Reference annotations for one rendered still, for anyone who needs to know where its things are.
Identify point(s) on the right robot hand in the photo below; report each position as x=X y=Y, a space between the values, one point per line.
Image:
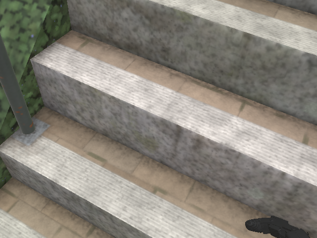
x=276 y=227

